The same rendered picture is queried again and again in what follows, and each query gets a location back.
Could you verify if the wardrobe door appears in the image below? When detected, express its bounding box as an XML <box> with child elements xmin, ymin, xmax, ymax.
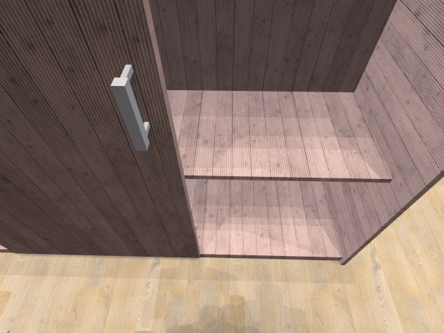
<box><xmin>0</xmin><ymin>0</ymin><xmax>200</xmax><ymax>258</ymax></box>

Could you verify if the handle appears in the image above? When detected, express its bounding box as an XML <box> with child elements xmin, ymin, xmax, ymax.
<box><xmin>111</xmin><ymin>65</ymin><xmax>150</xmax><ymax>151</ymax></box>

